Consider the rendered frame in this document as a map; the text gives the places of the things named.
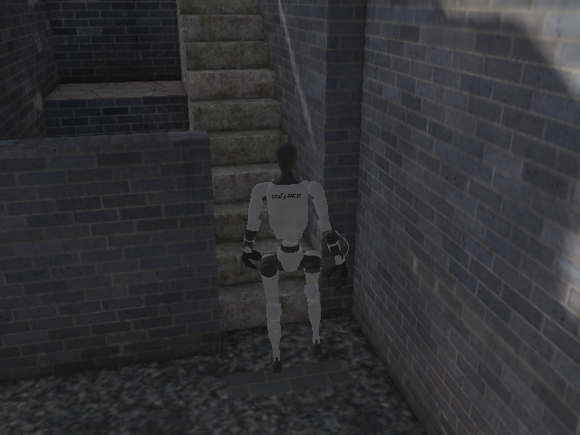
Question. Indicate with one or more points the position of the right robot upper arm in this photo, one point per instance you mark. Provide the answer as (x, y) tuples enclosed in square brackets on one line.
[(316, 190)]

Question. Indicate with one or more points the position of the robot left hand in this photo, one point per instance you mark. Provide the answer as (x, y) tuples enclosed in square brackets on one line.
[(255, 256)]

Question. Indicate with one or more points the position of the left robot upper arm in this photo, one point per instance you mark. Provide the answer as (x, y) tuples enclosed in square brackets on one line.
[(255, 205)]

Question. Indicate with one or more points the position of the robot left forearm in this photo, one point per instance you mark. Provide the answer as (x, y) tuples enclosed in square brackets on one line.
[(249, 239)]

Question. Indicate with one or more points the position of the right robot shin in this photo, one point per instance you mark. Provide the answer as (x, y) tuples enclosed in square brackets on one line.
[(314, 310)]

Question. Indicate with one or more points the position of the robot right hand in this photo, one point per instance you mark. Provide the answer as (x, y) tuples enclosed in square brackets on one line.
[(343, 274)]

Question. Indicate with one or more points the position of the robot right forearm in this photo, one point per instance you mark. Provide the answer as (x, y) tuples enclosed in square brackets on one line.
[(333, 244)]

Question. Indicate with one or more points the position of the humanoid robot head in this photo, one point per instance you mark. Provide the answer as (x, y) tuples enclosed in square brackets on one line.
[(286, 157)]

